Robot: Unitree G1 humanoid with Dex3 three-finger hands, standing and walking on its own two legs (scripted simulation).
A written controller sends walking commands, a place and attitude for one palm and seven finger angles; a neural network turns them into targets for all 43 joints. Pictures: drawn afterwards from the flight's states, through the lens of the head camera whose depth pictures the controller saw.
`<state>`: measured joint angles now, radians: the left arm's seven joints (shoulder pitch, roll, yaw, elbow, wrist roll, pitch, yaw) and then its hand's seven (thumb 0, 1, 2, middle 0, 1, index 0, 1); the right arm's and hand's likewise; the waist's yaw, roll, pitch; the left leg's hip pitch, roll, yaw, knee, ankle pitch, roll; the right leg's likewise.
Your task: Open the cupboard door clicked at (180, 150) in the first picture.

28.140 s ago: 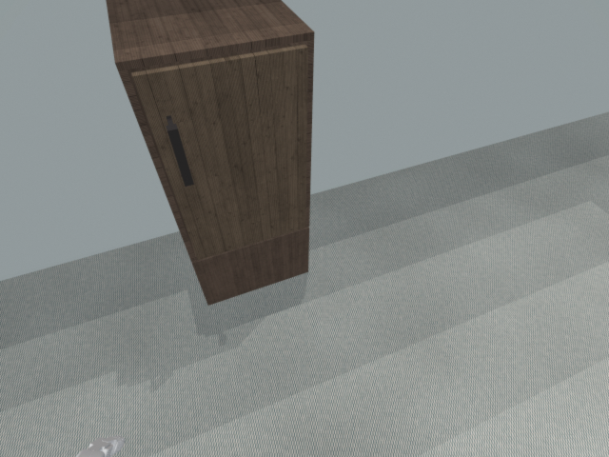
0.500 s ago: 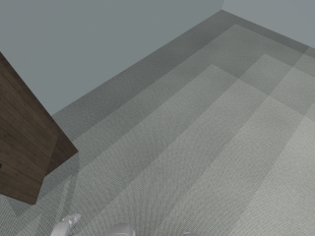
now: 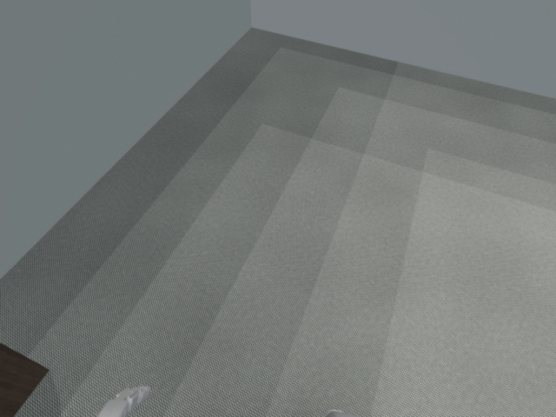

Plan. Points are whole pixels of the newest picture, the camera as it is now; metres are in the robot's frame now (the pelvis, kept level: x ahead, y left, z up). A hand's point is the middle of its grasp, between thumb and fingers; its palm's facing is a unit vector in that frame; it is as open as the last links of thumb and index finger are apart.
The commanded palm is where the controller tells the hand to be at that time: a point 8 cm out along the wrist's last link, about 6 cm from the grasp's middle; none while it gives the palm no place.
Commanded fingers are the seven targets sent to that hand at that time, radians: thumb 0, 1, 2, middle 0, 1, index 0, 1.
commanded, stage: walk to a spot facing it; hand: left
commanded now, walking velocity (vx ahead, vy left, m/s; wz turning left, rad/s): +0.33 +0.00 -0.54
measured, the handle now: out of the picture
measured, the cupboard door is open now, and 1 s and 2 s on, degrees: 44 44 44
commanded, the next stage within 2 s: turn to face it in 1.04 s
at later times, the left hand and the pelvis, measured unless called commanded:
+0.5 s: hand (177, 332) +0.28 +0.19 -0.18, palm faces -0.19 -0.97 -0.17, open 7.4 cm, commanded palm none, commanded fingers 0.00 0.90 0.90 -0.20 -0.30 -0.20 -0.30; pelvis +0.21 +0.00 +0.00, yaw -14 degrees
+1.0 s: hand (265, 221) +0.53 +0.03 -0.16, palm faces -0.37 -0.91 -0.19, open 7.2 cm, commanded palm none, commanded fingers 0.00 0.90 0.90 -0.20 -0.30 -0.20 -0.30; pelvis +0.41 -0.12 +0.01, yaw -23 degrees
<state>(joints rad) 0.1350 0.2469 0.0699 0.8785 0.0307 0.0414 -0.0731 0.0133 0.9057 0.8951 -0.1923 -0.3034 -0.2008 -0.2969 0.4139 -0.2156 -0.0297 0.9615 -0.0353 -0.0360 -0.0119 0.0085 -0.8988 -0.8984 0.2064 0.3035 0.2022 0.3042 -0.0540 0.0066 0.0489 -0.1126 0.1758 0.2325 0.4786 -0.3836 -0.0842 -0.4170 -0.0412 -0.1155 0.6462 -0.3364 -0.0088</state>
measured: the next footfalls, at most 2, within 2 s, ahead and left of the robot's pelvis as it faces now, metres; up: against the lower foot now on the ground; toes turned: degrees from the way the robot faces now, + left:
right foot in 0.02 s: +0.08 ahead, -0.12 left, +0.00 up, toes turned -7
left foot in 0.36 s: +0.29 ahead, +0.11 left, +0.00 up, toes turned -5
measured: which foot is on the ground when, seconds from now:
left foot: down 0.00-0.02, up 0.04-0.34, down 0.36-0.76, up 0.78-1.00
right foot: up 0.00-0.00, down 0.02-0.36, up 0.38-0.74, down 0.76-1.00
